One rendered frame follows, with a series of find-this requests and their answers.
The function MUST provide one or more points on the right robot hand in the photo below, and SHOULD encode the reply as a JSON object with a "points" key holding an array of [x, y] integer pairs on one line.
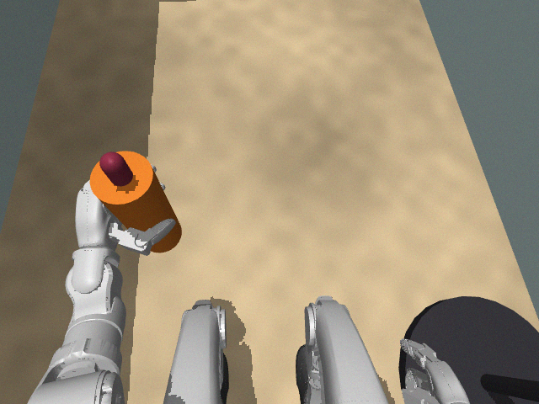
{"points": [[438, 386]]}

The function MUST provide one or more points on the bottle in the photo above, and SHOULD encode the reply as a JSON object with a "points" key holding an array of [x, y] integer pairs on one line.
{"points": [[126, 184]]}

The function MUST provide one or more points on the coat stand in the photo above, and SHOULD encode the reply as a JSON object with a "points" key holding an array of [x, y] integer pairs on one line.
{"points": [[493, 351]]}

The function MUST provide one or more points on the left robot arm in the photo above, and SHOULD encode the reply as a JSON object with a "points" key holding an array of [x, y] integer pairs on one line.
{"points": [[86, 369]]}

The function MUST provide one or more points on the left robot hand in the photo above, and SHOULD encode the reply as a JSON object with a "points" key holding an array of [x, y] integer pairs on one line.
{"points": [[97, 226]]}

